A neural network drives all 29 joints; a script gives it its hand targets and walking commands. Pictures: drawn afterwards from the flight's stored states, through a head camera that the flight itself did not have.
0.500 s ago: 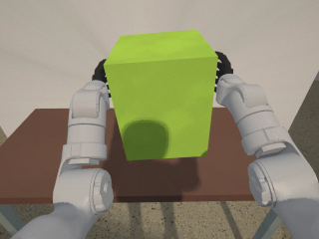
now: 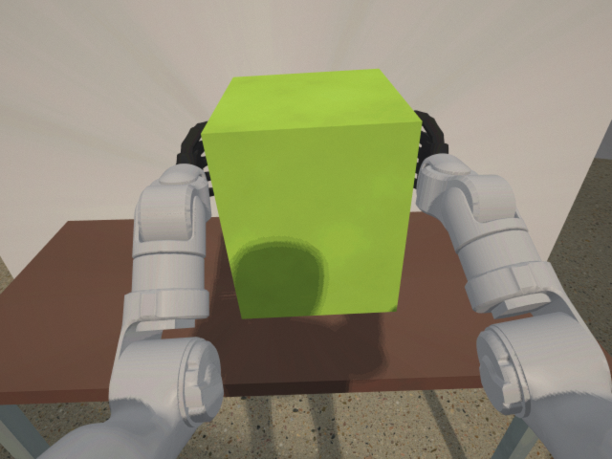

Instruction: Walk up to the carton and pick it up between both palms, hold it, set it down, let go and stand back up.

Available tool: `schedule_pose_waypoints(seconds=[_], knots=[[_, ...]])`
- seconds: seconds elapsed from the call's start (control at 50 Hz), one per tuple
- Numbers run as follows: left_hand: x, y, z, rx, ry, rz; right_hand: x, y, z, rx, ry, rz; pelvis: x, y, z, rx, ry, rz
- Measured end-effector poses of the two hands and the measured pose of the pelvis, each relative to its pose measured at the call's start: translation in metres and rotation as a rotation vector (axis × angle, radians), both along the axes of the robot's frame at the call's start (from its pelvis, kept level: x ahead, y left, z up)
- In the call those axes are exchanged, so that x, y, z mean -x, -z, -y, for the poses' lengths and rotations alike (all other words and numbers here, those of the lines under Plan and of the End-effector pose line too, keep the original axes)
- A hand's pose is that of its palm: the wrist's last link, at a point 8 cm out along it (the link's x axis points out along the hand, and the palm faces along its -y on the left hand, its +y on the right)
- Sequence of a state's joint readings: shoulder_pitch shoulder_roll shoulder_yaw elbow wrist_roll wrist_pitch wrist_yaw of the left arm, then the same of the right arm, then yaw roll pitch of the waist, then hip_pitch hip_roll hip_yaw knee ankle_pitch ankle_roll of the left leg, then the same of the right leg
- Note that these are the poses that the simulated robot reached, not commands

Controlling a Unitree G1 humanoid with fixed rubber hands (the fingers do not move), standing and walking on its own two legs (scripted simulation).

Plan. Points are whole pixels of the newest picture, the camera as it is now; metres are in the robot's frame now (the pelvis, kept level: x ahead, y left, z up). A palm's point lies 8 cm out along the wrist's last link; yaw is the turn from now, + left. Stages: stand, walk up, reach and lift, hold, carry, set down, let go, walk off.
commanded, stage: hold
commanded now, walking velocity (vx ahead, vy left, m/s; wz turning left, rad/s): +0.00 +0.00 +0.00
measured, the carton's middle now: (312, 190) +0.39 +0.00 +0.24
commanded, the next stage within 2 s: none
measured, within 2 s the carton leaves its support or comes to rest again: neither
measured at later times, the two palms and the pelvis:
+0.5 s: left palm (192, 174) +0.37 +0.15 +0.28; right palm (428, 162) +0.37 -0.14 +0.28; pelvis +0.00 +0.00 +0.00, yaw +0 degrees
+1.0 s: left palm (191, 173) +0.37 +0.15 +0.28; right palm (429, 163) +0.37 -0.14 +0.28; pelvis +0.00 +0.00 +0.00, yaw +0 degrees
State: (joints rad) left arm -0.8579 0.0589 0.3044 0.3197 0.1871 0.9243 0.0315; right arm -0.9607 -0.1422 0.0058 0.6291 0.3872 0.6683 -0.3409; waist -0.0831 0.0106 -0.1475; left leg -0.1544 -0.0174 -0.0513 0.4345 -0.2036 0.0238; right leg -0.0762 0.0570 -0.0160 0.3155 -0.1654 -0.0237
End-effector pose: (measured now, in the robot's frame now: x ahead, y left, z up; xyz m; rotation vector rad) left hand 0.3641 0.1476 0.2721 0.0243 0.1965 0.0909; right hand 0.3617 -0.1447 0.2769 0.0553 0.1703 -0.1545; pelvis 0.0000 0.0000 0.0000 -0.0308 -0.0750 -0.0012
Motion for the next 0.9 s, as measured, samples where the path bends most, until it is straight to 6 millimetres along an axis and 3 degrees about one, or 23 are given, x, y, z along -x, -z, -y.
schedule_pose_waypoints(seconds=[0.3,0.64,0.9], knots=[[-0.007,-0.011,-0.001,-0.004,0.002,0.005,-0.006,-0.013,-0.001,0.01,0.001,0.002,0.0,-0.001,0.0,-0.003,0.004,-0.015],[-0.006,0.001,-0.001,-0.003,-0.001,0.001,-0.007,0.0,-0.001,0.017,-0.007,-0.006,-0.004,0.0,0.002,0.0,-0.005,-0.003],[-0.004,-0.002,-0.002,-0.001,-0.003,0.002,-0.005,-0.002,-0.001,-0.001,-0.004,-0.005,-0.001,0.0,0.002,-0.002,-0.003,-0.003]])
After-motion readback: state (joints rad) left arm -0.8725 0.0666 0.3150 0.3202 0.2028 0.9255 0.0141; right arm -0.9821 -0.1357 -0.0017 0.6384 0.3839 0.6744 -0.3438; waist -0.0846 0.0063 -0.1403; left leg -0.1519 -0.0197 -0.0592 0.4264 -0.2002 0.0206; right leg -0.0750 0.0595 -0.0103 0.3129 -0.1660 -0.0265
